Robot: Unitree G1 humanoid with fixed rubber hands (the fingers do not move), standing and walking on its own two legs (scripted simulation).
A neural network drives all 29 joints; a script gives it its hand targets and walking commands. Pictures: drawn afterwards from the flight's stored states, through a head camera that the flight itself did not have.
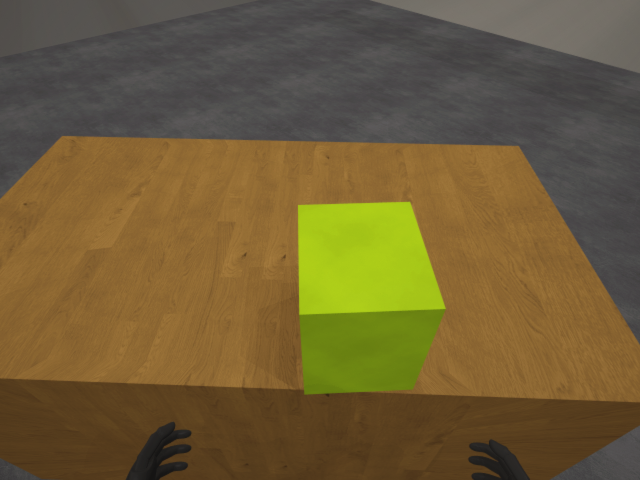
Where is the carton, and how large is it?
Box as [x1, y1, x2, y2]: [298, 202, 445, 394]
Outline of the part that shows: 409,202 298,205 299,317 304,394 412,389 445,308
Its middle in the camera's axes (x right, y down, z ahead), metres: +0.06 +0.09 +0.59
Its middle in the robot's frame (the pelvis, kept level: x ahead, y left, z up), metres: +0.40 -0.03 -0.01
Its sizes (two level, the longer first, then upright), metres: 0.195 0.170 0.219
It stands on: a pedestal, 0.66 m high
